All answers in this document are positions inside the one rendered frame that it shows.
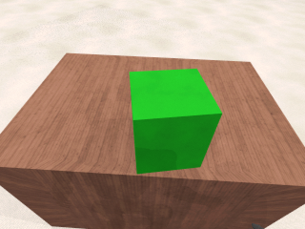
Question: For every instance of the carton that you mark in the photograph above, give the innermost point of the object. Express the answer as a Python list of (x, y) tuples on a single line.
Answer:
[(174, 117)]

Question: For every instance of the pedestal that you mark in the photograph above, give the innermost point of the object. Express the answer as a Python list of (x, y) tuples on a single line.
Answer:
[(69, 153)]

